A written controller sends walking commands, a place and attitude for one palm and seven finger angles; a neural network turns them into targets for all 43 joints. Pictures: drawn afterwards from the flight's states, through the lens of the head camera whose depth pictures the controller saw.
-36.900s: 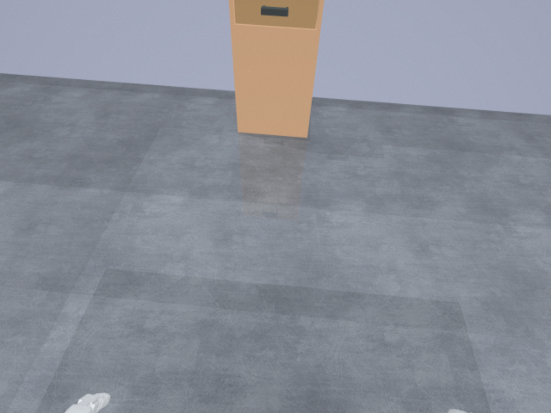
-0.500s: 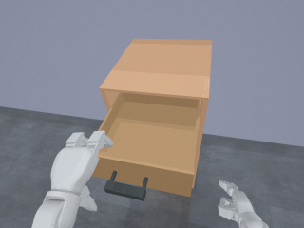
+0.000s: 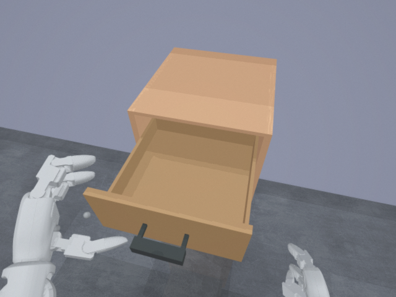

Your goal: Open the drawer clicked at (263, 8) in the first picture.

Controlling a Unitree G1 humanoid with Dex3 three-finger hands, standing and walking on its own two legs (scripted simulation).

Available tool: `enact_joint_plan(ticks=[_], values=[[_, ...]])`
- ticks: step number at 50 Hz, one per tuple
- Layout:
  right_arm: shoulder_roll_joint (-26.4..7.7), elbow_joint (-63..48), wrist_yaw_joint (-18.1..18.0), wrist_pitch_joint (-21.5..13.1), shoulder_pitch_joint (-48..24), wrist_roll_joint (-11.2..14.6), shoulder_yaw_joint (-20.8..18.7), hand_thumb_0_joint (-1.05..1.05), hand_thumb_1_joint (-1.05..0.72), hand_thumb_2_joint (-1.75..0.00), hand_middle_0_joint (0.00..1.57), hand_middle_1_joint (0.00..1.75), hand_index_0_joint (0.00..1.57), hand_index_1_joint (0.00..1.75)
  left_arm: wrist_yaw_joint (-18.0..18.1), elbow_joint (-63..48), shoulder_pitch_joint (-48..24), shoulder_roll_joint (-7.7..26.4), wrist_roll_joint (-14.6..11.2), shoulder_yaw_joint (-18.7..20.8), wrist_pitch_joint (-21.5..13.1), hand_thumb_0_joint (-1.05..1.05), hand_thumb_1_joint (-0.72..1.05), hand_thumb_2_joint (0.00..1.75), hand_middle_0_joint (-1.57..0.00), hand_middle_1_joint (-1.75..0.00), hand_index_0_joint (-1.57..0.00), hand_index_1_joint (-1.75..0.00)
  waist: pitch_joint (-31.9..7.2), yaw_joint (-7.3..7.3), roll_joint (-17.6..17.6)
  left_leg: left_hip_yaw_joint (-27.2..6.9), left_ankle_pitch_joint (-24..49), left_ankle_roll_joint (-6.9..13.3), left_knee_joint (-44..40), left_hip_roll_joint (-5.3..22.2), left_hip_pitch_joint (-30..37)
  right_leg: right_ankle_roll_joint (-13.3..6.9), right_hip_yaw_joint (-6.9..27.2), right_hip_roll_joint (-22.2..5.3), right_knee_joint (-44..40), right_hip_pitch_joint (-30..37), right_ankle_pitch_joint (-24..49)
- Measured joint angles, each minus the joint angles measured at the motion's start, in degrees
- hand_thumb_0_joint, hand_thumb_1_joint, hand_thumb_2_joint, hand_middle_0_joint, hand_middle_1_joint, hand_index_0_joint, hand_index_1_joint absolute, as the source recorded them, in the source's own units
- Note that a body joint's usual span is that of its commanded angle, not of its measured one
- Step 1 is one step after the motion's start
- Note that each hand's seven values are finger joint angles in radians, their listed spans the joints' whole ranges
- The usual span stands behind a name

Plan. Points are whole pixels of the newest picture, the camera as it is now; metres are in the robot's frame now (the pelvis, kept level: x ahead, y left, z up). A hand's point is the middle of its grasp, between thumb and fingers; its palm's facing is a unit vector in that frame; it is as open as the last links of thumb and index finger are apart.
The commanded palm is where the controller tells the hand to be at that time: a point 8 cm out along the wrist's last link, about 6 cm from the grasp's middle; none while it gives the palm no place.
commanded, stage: draw the hand back to the body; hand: left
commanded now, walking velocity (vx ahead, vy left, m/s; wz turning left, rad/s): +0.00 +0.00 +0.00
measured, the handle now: (161, 241) +0.25 +0.12 -0.06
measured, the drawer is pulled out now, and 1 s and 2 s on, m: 0.28 0.28 0.28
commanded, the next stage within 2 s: step back with the hand held close in 0.68 s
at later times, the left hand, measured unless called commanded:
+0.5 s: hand (49, 208) +0.19 +0.24 +0.17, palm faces +0.41 -0.82 -0.40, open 8.5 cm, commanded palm +0.14 +0.29 +0.18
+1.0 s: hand (55, 210) +0.19 +0.24 +0.16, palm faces +0.37 -0.80 -0.47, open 7.4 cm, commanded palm +0.12 +0.29 +0.18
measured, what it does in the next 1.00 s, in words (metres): stands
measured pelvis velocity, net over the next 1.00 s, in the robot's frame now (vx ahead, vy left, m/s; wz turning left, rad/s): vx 0.00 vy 0.01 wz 0.04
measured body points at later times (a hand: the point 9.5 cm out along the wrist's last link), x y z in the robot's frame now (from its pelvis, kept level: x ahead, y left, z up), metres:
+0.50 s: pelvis +0.01 +0.01 +0.00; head +0.00 +0.00 +0.45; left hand +0.16 +0.28 +0.19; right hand +0.21 -0.21 -0.07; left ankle -0.04 +0.13 -0.74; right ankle +0.01 -0.10 -0.74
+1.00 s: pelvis +0.00 +0.01 +0.00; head +0.02 -0.01 +0.45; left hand +0.16 +0.28 +0.19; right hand +0.18 -0.23 -0.09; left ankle -0.04 +0.13 -0.74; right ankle +0.01 -0.10 -0.74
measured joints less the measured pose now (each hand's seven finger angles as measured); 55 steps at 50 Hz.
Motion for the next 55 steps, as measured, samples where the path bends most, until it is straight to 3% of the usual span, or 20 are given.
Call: enact_joint_plan(ticks=[9,22,31,40,45,50,55], values=[[-0.1,1.7,0.3,-0.7,-0.7,0.3,-1.0,0.01,-0.9,-0.9,0.21,0.3,0.2,0.3,-0.5,0.4,1.2,1.9,-1.1,3.8,-1.2,0.0,0.08,0.55,-0.27,-0.83,-0.26,-0.83,-0.7,-0.35,0.0,0.5,0.3,0.3,-1.2,-0.2,0.3,0.3,0.5,-0.2,-0.8,0.0,0.3],[-0.3,1.6,-0.1,-0.3,-2.3,1.0,-1.7,0.01,-0.9,-0.9,0.21,0.3,0.2,0.3,0.3,1.9,0.7,3.0,-2.1,8.9,-0.8,0.01,0.52,0.74,-0.24,-0.54,-0.23,-0.54,-1.2,0.51,0.4,0.3,0.5,0.4,-1.6,-0.4,0.2,0.5,0.3,-0.4,-1.4,0.1,0.5],[-0.1,1.7,0.0,-0.5,-2.3,1.0,-1.5,0.01,-0.9,-0.9,0.21,0.3,0.2,0.3,0.4,1.8,0.9,2.0,-2.1,7.9,-0.2,0.01,0.79,0.86,-0.22,-0.37,-0.21,-0.37,-1.4,0.51,0.4,0.0,0.6,0.4,-1.5,-0.5,-0.1,0.5,0.0,-0.6,-1.1,-0.3,0.2],[0.2,1.9,0.0,-0.6,-1.9,1.2,-1.5,0.01,-0.9,-0.9,0.21,0.3,0.2,0.3,0.6,1.7,1.5,2.5,-2.2,8.4,-0.3,0.02,0.88,0.89,-0.21,-0.31,-0.21,-0.31,-1.6,0.13,0.4,-0.1,0.4,0.1,-1.2,-0.3,-0.6,0.2,-0.1,-0.4,-0.6,-0.8,-0.1],[-0.9,-0.1,0.3,1.9,-2.1,0.7,-1.4,0.01,-0.9,-0.9,0.21,0.3,0.2,0.3,0.7,1.7,1.3,3.0,-1.5,12.2,-4.1,0.02,0.88,0.9,-0.22,-0.31,-0.21,-0.3,-1.6,-2.34,1.1,-1.6,-0.1,0.2,1.4,-0.4,-4.8,0.1,-1.7,-0.5,-0.1,-3.5,0.1],[-2.0,-1.7,0.3,4.8,-2.2,0.9,-3.0,0.01,-0.9,-0.9,0.21,0.3,0.2,0.3,0.7,0.5,4.8,2.5,-1.2,11.8,-4.9,0.02,0.89,0.9,-0.21,-0.3,-0.2,-0.3,-1.8,-4.76,1.4,-2.1,-0.2,0.4,3.7,-0.9,-8.6,0.3,-2.2,-1.0,1.3,-6.7,0.1],[-1.7,-2.4,0.0,6.1,-1.3,1.3,-4.0,0.01,-0.9,-0.9,0.21,0.3,0.2,0.3,0.2,-1.1,8.3,4.4,-1.8,11.5,-4.5,0.02,0.89,0.9,-0.21,-0.3,-0.21,-0.3,-1.5,-5.41,-0.6,-1.9,0.2,0.5,4.7,-1.6,-10.5,0.5,-2.1,-1.7,3.1,-8.9,0.2]])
